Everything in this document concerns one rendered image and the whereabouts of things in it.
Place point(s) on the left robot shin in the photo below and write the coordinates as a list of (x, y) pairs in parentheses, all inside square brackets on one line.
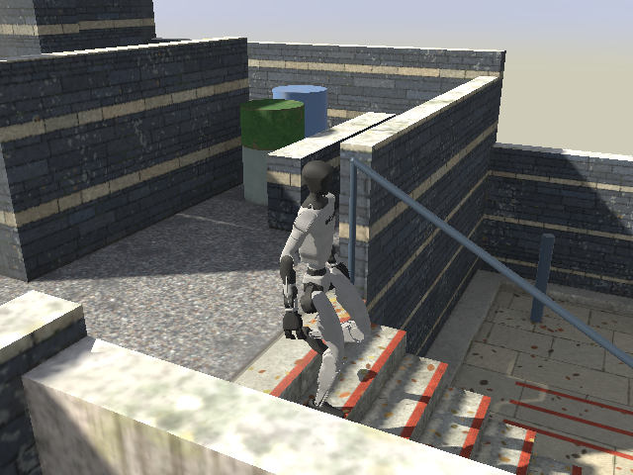
[(346, 327)]

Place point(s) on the robot right hand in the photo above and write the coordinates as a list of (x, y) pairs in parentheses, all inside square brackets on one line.
[(292, 321)]

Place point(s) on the robot left forearm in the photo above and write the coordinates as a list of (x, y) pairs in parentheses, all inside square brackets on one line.
[(333, 259)]

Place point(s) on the robot right forearm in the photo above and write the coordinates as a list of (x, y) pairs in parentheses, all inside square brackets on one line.
[(286, 269)]

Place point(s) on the right robot upper arm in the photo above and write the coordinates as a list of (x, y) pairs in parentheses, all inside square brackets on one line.
[(302, 226)]

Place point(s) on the robot left hand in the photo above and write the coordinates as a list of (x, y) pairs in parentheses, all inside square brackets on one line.
[(343, 269)]

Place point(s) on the humanoid robot head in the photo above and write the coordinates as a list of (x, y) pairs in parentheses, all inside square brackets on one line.
[(318, 175)]

